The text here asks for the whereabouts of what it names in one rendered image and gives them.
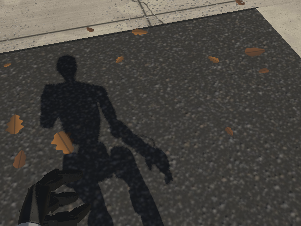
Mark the left robot hand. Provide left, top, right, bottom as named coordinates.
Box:
left=18, top=169, right=91, bottom=226

